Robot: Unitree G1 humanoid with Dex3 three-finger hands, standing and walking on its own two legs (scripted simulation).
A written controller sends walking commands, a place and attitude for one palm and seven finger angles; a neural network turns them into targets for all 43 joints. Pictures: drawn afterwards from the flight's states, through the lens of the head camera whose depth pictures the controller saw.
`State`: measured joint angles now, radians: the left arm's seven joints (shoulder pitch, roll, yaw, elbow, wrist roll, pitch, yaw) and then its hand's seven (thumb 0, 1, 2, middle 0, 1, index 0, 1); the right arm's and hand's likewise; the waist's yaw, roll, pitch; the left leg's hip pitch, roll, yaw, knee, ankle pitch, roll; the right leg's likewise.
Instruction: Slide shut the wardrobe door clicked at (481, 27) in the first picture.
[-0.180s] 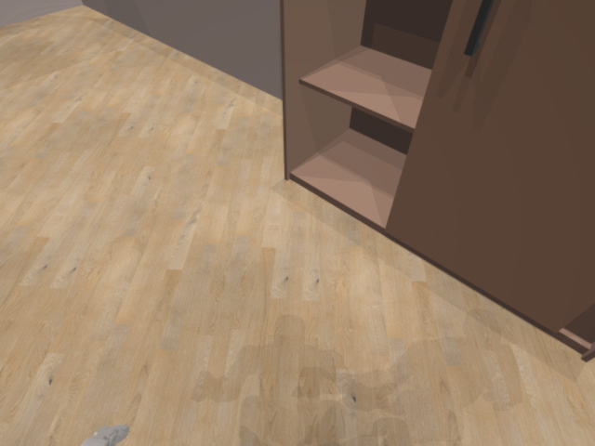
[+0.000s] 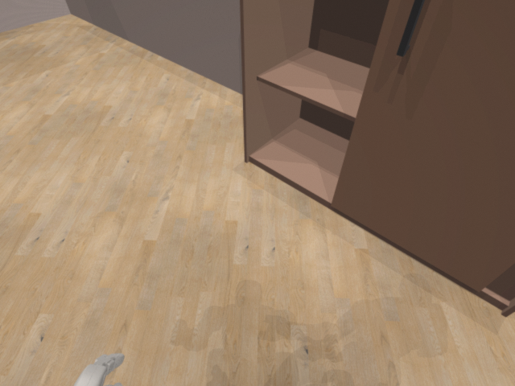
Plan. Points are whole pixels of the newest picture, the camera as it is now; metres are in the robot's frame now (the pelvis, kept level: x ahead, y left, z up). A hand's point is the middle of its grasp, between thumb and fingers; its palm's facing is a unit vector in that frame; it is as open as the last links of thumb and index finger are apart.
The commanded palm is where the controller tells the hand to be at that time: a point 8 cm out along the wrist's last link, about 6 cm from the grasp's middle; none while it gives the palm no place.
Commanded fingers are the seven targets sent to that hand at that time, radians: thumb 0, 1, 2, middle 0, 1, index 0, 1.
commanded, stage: stand and wait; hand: right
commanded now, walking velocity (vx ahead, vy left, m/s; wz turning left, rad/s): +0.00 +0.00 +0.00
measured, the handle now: out of the picture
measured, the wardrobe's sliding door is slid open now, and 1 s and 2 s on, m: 0.57 0.57 0.57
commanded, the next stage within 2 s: look at it before walking up in 0.64 s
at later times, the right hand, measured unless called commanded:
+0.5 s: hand out of the picture +0.06 -0.23 -0.15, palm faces -0.03 +0.94 -0.34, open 7.4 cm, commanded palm none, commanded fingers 0.00 -0.90 -0.90 0.20 0.30 0.20 0.30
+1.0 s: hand out of the picture +0.06 -0.23 -0.15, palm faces -0.03 +0.95 -0.32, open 7.4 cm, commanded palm none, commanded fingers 0.00 -0.90 -0.90 0.20 0.30 0.20 0.30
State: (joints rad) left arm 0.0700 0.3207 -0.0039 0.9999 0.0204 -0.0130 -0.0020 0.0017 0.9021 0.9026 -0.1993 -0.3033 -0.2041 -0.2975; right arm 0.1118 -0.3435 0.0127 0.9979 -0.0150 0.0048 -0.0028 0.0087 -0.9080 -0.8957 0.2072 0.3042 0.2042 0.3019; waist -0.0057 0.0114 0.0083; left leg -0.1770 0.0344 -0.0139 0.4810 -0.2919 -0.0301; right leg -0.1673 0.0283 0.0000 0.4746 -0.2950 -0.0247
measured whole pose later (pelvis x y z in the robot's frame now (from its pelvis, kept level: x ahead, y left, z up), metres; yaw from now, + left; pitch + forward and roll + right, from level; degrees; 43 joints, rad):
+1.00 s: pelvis -0.02 +0.02 +0.01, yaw +0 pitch -2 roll +0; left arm 0.12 0.33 0.00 1.11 0.01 -0.01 0.00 0.00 0.90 0.90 -0.20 -0.30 -0.20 -0.30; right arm 0.13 -0.34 0.01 1.08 -0.02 -0.01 0.00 0.01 -0.91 -0.90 0.21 0.30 0.20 0.30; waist 0.00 0.01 0.02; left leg -0.15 0.00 -0.01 0.38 -0.20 0.00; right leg -0.14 0.00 0.01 0.38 -0.21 0.01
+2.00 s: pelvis +0.14 +0.00 -0.02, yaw +15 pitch +1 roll +1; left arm 0.13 0.18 0.04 0.93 0.02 -0.06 -0.02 0.00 0.91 0.90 -0.20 -0.30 -0.20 -0.30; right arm 0.48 -0.16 -0.05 1.09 -0.03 -0.03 0.01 0.01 -0.91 -0.90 0.21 0.30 0.21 0.30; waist -0.05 0.04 0.03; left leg -0.07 -0.01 -0.15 0.52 -0.45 -0.02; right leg -0.43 -0.08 -0.07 0.60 -0.24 0.02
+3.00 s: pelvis +0.49 +0.12 +0.00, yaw +44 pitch -1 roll +2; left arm 0.22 0.13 0.03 0.95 0.03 -0.08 0.03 -0.01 0.92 0.90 -0.20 -0.30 -0.20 -0.30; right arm 0.28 -0.24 -0.09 1.03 -0.03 0.01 0.02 0.01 -0.92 -0.90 0.20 0.30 0.20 0.30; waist 0.00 0.05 0.02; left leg -0.46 0.02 0.04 1.09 -0.40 -0.01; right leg -0.26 -0.10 -0.20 0.53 -0.26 -0.04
